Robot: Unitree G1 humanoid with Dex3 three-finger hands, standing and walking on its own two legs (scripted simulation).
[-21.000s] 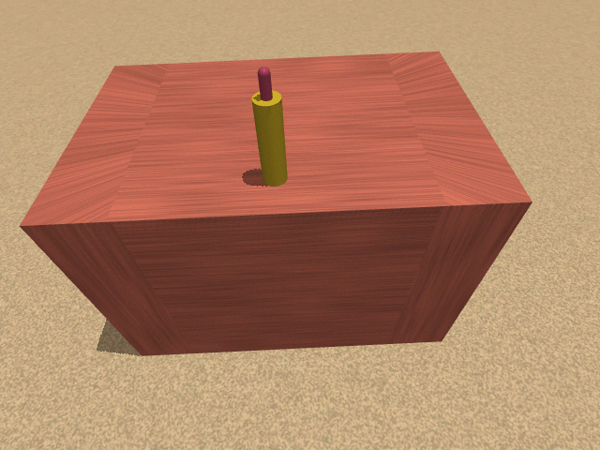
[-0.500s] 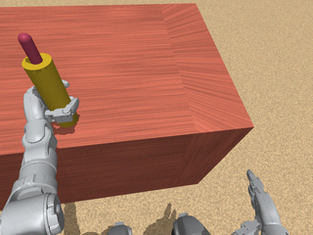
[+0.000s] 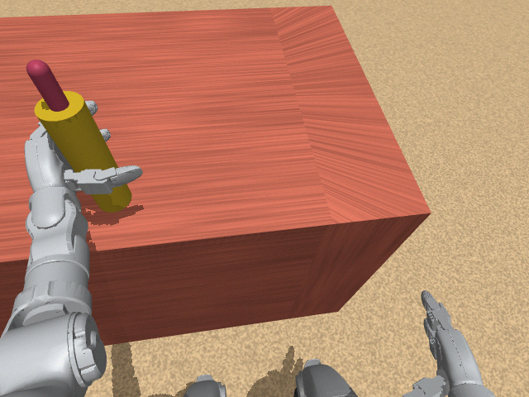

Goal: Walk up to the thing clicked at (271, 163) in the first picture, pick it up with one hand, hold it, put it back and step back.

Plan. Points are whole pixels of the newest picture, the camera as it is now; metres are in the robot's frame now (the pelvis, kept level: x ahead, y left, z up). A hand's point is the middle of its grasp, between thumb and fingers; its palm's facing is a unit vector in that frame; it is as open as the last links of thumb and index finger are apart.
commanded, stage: withdraw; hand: left
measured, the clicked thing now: (83, 146) +0.46 +0.22 +0.11
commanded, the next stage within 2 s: rise in 0.40 s
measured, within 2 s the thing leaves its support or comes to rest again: neither
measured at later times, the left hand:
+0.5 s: hand (5, 121) +0.46 +0.29 +0.16, palm faces +0.28 -0.96 -0.04, open 17.3 cm
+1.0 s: hand out of the picture +0.35 +0.36 +0.12, palm faces +0.42 -0.82 -0.39, open 17.5 cm
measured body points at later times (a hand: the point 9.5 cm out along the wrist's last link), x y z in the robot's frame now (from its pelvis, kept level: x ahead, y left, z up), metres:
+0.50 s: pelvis +0.02 -0.01 +0.01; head +0.07 +0.01 +0.46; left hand +0.44 +0.34 +0.17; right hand +0.17 -0.26 -0.03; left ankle +0.02 +0.12 -0.68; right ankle +0.03 -0.15 -0.68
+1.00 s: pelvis +0.02 +0.00 +0.03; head +0.04 +0.00 +0.48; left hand +0.32 +0.40 +0.14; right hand +0.17 -0.25 -0.03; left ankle +0.02 +0.12 -0.68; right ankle +0.03 -0.15 -0.68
